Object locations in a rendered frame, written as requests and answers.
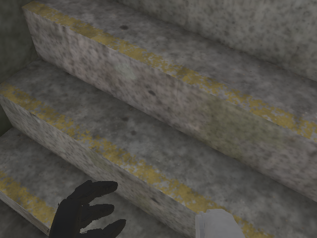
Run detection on left robot hand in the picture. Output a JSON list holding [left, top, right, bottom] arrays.
[[48, 179, 127, 238]]

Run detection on robot right thigh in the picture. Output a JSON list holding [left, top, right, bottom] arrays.
[[195, 208, 246, 238]]

